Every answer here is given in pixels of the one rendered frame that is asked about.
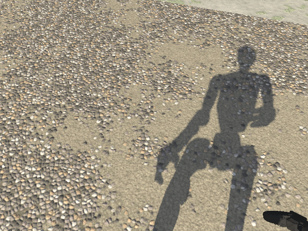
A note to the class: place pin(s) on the right robot hand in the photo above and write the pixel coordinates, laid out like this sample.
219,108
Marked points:
292,220

